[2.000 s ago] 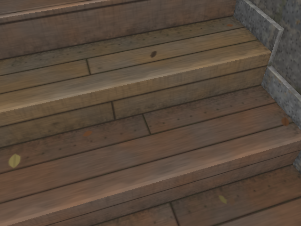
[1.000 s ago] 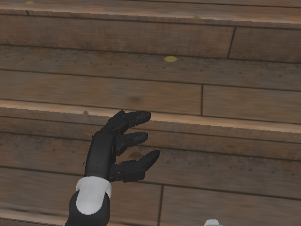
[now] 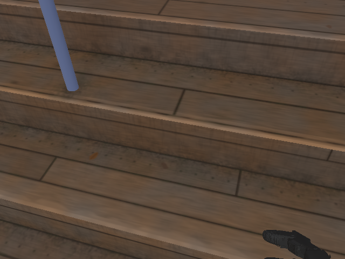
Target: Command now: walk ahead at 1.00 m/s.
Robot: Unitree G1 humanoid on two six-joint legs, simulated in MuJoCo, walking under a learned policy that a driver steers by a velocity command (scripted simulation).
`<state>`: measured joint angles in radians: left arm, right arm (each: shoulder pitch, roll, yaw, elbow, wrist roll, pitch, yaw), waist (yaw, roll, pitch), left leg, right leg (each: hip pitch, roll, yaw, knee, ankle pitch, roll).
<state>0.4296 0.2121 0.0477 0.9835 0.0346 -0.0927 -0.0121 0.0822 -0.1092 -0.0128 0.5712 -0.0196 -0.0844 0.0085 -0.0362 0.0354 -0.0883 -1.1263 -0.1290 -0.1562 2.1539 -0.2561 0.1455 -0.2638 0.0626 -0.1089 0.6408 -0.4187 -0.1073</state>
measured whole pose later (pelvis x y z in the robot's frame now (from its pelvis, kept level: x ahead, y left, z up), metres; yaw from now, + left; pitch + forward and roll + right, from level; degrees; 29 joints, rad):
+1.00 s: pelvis +0.66 -0.08 +0.37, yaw -36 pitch +7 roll +3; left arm 0.53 0.22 -0.03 0.83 0.01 -0.11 -0.02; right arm -0.05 -0.15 0.06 0.57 -0.06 0.02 0.02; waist 0.11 -0.04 -0.15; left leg -1.18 0.03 0.03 1.62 -0.51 -0.06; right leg -0.27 0.07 0.45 0.49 -0.31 0.03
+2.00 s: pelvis +0.90 -0.27 +0.52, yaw -40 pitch +4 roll +1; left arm 0.69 0.11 0.01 0.99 0.05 -0.12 -0.01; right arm -0.05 -0.09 0.03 0.56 -0.03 -0.02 0.01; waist 0.10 0.03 -0.13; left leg -1.30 0.05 0.05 2.12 -0.43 0.10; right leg -0.04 0.05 0.00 0.41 -0.42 -0.07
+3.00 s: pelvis +1.71 -0.68 +0.65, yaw -2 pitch +1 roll -2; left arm 0.52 0.26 0.06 0.90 0.01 -0.08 0.02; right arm 0.05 -0.29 -0.06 0.58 -0.04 -0.02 0.05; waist 0.02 0.04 0.00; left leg -0.63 -0.07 0.10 0.77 -0.15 0.21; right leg 0.22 -0.08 -0.28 0.72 -0.41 0.05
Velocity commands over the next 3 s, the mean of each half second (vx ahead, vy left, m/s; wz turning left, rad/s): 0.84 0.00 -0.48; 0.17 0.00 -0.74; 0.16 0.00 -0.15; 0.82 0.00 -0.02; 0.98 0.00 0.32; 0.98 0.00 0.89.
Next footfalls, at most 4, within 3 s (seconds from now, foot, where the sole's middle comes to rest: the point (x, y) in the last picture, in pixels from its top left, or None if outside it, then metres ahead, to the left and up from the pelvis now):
0.18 left None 0.31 0.08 -0.59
0.52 right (241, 206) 0.58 -0.19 -0.41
1.04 left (189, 103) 0.88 -0.05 -0.24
1.70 right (259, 123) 0.77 -0.26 -0.24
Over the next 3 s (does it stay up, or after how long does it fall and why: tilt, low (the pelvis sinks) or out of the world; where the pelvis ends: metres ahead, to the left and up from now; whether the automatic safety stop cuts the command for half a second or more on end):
stays up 1.71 -0.68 0.65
